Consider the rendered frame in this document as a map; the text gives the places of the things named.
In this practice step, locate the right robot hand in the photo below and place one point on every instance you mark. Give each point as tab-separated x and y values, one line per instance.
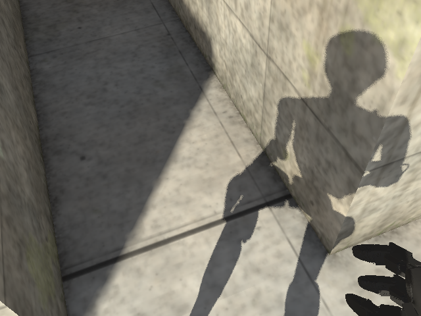
404	292

